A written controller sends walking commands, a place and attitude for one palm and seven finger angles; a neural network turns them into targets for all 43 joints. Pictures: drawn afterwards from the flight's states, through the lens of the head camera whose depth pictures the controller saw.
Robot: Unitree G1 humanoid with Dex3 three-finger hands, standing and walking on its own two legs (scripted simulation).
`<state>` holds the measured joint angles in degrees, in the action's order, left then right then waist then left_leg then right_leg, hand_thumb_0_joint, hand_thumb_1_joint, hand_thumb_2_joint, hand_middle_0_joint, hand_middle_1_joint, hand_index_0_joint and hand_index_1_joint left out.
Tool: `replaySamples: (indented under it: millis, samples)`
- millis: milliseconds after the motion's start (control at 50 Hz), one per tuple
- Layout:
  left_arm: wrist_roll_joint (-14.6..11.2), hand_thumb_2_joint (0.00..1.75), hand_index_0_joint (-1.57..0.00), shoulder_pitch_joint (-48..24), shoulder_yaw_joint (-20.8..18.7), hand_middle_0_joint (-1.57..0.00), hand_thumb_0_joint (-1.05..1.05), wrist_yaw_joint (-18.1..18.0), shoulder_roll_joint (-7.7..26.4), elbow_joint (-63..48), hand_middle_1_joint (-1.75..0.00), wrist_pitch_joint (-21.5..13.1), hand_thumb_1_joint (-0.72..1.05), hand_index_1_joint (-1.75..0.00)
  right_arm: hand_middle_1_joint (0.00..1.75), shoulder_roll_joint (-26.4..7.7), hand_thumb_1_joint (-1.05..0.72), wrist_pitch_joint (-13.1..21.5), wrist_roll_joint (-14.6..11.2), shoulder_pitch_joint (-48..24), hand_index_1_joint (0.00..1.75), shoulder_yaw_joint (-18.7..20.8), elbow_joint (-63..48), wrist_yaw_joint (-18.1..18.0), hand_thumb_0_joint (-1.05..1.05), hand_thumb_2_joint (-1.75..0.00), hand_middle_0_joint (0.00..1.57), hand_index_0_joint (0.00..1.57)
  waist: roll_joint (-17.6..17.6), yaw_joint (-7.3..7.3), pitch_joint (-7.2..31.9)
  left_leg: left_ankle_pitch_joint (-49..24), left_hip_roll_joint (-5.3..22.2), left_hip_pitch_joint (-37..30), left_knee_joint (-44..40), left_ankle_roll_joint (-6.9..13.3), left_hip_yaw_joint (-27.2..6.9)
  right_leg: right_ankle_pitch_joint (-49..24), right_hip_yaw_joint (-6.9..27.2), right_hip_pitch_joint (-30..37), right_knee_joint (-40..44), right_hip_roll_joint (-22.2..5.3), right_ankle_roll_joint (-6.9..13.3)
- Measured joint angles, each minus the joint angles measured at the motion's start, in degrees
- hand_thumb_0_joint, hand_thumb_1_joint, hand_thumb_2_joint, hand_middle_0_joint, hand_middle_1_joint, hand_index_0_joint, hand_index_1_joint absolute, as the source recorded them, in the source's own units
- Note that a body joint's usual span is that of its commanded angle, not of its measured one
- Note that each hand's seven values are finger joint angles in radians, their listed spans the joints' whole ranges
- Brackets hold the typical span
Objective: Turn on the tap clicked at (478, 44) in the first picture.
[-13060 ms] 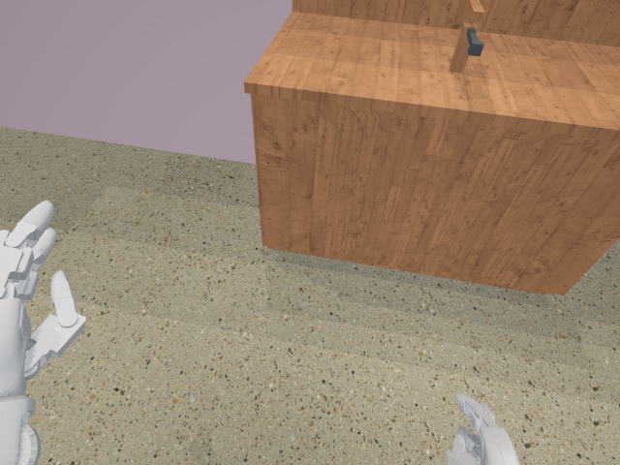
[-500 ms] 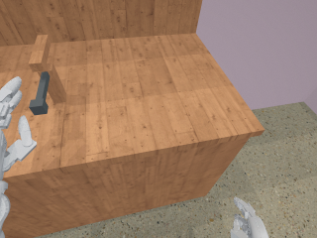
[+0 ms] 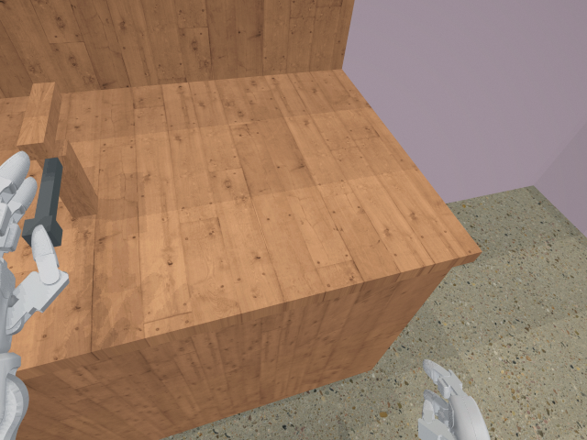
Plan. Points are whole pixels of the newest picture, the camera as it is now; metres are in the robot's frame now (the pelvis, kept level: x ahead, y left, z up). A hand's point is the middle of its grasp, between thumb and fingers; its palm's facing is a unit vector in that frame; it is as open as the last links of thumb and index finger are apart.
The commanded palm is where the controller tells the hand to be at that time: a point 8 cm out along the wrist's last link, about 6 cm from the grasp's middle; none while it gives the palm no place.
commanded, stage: come to a stop and stand still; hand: left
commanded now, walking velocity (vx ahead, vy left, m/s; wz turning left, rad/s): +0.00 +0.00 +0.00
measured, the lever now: (43, 233) +0.29 +0.33 +0.13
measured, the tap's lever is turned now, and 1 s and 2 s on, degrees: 0 0 0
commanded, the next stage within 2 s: look again from close up in 0.34 s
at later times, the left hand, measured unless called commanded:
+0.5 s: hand (62, 281) +0.22 +0.26 +0.16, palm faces +0.41 -0.85 -0.33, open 7.4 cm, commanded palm +0.16 +0.28 +0.18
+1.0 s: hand (75, 285) +0.22 +0.24 +0.16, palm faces +0.39 -0.85 -0.35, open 7.4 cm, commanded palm +0.16 +0.27 +0.18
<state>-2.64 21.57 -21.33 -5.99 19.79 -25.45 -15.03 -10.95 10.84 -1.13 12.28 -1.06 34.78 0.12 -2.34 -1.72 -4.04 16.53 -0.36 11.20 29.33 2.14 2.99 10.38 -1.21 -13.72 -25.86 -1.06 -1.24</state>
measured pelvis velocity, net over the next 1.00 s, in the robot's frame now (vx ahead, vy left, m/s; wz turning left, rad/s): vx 0.00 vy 0.00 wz -0.01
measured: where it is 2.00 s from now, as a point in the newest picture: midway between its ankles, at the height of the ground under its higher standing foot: outside the picture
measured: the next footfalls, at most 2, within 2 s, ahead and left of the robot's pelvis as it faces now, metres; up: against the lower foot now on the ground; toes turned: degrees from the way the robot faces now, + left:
right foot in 1.64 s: -0.01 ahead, -0.13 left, +0.00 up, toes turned +0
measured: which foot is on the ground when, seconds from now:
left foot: down 0.00-1.00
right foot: down 0.00-1.00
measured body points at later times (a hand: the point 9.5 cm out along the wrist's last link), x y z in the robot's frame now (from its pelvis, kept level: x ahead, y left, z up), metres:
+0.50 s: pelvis +0.00 +0.00 +0.00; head +0.03 +0.03 +0.45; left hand +0.19 +0.30 +0.18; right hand +0.18 -0.21 -0.07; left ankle -0.01 +0.09 -0.74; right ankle +0.04 -0.14 -0.74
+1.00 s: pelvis +0.00 +0.00 +0.00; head +0.03 +0.01 +0.45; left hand +0.19 +0.29 +0.18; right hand +0.18 -0.23 -0.07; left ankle -0.01 +0.09 -0.74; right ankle +0.04 -0.14 -0.74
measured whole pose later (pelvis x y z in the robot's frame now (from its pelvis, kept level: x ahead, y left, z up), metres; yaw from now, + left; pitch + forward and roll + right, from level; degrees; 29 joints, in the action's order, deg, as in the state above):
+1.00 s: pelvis +0.00 +0.00 +0.00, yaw +0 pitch -2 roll -1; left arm -2.7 23.7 -20.0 -6.9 19.6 -27.2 -11.1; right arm -11.2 7.1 -1.1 10.9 -0.8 31.9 -1.6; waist -1.5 -2.0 -5.5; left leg 15.0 0.1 10.6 27.0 1.8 3.3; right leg 8.6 -0.9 -13.1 -23.3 -0.6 -0.9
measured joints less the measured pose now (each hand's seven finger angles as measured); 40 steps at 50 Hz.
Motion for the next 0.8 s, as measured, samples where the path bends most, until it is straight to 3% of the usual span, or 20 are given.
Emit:
replaySamples:
  millis: [360,800]
  samples:
    - [0.05,0.90,-0.21,0.78,0.94,-0.21,0.01,-0.28,-0.19,-1.29,-0.30,2.58,0.89,-0.30,0.30,0.71,-0.90,-2.88,0.08,-1.65,0.30,-0.59,-2.63,-0.79,0.01,-0.90,0.20,0.20,0.25,-0.82,-0.48,-0.31,-0.25,-1.06,-1.25,0.37,-0.01,-0.65,-0.01,1.40,1.89,-0.20,-0.41]
    - [0.04,0.90,-0.21,3.12,0.94,-0.21,0.01,-0.58,0.27,-1.26,-0.30,3.32,0.89,-0.30,0.30,-0.35,-0.90,-3.78,0.01,-0.39,0.30,0.39,-1.64,-1.50,0.02,-0.90,0.20,0.20,1.07,0.31,-0.73,-1.14,0.13,-1.28,-2.33,-0.02,0.04,-1.49,0.01,1.56,2.95,0.21,0.02]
